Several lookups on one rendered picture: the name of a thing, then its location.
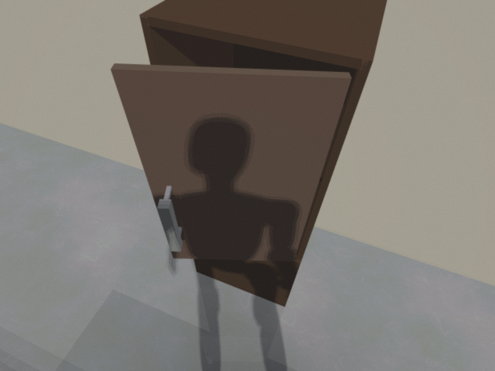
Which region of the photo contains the cupboard door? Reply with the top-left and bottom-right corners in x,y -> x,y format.
111,63 -> 352,261

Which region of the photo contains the handle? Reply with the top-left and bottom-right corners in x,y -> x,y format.
157,185 -> 183,252

